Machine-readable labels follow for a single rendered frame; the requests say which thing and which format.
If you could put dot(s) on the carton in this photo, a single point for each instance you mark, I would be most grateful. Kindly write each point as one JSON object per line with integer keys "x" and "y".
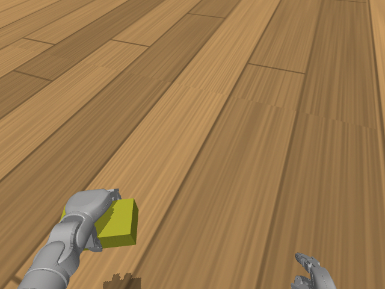
{"x": 118, "y": 226}

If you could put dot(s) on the left robot arm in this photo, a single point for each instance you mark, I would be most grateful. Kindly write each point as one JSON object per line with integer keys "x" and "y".
{"x": 58, "y": 259}

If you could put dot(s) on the left robot hand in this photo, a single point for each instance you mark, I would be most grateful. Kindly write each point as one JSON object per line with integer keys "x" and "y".
{"x": 94, "y": 203}

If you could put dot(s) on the right robot hand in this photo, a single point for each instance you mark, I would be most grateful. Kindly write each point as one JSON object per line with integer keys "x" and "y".
{"x": 320, "y": 277}

